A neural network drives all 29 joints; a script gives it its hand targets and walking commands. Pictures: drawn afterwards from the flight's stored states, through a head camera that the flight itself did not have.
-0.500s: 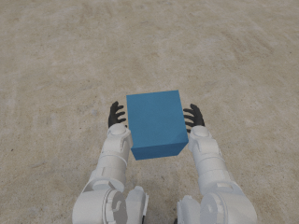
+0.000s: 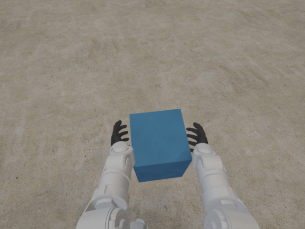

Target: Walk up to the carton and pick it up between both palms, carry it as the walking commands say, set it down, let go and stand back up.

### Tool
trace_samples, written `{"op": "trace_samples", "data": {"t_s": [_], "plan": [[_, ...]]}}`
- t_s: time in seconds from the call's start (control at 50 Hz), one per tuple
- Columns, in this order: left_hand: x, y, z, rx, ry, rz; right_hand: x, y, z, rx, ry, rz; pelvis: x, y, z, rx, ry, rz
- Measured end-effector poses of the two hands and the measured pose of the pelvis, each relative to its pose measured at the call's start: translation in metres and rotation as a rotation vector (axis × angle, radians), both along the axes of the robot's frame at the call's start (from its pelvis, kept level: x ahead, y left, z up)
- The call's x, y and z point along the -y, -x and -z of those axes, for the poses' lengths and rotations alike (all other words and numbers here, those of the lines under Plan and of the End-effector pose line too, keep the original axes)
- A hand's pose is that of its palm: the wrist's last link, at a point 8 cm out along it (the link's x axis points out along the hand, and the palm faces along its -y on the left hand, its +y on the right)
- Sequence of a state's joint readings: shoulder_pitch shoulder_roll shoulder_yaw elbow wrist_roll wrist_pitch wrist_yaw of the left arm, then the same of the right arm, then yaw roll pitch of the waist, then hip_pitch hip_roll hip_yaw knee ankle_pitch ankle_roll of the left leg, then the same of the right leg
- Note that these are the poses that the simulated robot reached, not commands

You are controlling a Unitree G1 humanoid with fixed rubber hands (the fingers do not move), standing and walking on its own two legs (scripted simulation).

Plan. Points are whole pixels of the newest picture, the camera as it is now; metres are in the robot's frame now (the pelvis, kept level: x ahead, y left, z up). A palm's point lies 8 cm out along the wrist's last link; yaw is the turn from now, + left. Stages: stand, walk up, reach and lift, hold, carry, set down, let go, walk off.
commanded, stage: reach and lift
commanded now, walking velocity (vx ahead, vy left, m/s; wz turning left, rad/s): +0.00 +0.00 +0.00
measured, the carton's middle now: (158, 148) +0.39 +0.03 -0.07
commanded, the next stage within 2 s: hold in 1.56 s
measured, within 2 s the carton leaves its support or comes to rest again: neither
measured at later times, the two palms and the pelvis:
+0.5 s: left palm (118, 138) +0.32 +0.13 +0.09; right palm (210, 147) +0.31 -0.11 +0.07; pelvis -0.02 +0.00 +0.01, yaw +0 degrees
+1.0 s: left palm (120, 137) +0.32 +0.12 +0.09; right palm (214, 145) +0.31 -0.12 +0.08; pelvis -0.01 -0.01 +0.03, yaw +0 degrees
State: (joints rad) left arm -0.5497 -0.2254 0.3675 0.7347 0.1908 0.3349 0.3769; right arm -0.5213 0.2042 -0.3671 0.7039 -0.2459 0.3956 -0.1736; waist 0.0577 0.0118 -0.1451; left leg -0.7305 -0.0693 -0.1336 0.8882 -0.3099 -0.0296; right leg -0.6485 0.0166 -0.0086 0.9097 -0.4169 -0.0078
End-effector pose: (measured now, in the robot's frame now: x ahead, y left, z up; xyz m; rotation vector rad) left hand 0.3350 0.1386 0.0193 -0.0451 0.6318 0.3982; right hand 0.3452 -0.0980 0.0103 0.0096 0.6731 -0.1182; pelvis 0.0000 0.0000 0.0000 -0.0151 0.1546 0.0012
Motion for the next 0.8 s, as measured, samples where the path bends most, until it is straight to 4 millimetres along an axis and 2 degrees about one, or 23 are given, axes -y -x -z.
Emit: {"op": "trace_samples", "data": {"t_s": [0.12, 0.18, 0.24, 0.36, 0.42, 0.48, 0.58, 0.64, 0.7, 0.8], "plan": [[0.008, 0.012, 0.014, -0.086, 0.002, 0.036, 0.009, 0.019, 0.015, -0.086, -0.011, 0.033, -0.001, 0.008, -0.007, 0.034, 0.001, -0.001], [0.009, 0.016, 0.013, -0.101, 0.016, 0.035, 0.01, 0.025, 0.016, -0.104, -0.003, 0.029, 0.0, 0.011, -0.009, 0.045, 0.001, 0.0], [0.008, 0.016, 0.0, -0.065, 0.037, 0.02, 0.008, 0.025, 0.001, -0.072, 0.018, 0.009, 0.0, 0.011, -0.011, 0.066, 0.0, 0.0], [0.005, 0.013, -0.05, 0.053, 0.024, 0.013, 0.005, 0.019, -0.049, 0.047, 0.026, 0.001, -0.001, 0.01, -0.014, 0.106, 0.001, -0.002], [0.005, 0.015, -0.066, 0.068, -0.016, 0.027, 0.004, 0.022, -0.063, 0.066, 0.016, 0.007, -0.001, 0.012, -0.014, 0.132, 0.001, -0.003], [0.01, 0.017, -0.068, 0.03, -0.06, 0.063, 0.009, 0.027, -0.059, 0.028, -0.012, 0.031, -0.001, 0.017, -0.014, 0.152, 0.001, -0.003], [0.016, 0.022, -0.052, -0.065, -0.06, 0.077, 0.015, 0.039, -0.04, -0.067, -0.013, 0.042, 0.002, 0.023, -0.016, 0.173, -0.004, -0.003], [0.019, 0.023, -0.046, -0.101, -0.043, 0.066, 0.017, 0.04, -0.038, -0.103, 0.007, 0.041, 0.004, 0.023, -0.018, 0.17, -0.009, -0.003], [0.016, 0.023, -0.056, -0.074, 0.007, 0.034, 0.014, 0.034, -0.057, -0.076, 0.047, 0.019, 0.005, 0.017, -0.022, 0.176, -0.012, -0.004], [0.01, 0.014, -0.102, 0.041, -0.032, 0.032, 0.009, 0.021, -0.099, 0.038, 0.026, 0.012, 0.002, 0.006, -0.026, 0.178, -0.01, -0.005]]}}
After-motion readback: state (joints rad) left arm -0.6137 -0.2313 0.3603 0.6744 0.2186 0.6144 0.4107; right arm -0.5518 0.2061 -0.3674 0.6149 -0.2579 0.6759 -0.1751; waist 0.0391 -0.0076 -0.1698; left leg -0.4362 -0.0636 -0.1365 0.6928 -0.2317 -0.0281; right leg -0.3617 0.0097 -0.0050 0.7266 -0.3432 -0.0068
